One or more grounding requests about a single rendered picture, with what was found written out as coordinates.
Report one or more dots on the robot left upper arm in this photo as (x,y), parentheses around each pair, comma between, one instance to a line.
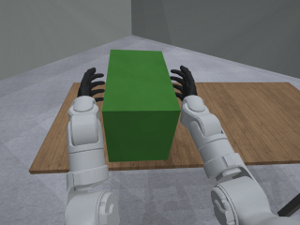
(92,208)

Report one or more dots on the carton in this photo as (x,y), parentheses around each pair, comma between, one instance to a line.
(140,109)

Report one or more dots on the robot right upper arm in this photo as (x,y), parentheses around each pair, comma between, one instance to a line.
(241,201)

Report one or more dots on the robot right forearm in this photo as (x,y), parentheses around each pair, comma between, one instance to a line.
(217,154)

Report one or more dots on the table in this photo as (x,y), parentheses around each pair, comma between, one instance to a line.
(260,119)

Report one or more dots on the robot left hand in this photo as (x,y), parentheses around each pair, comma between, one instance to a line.
(86,86)

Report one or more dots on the robot right hand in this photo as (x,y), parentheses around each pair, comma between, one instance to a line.
(188,87)

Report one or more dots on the robot left forearm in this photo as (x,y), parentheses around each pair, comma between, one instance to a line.
(86,160)

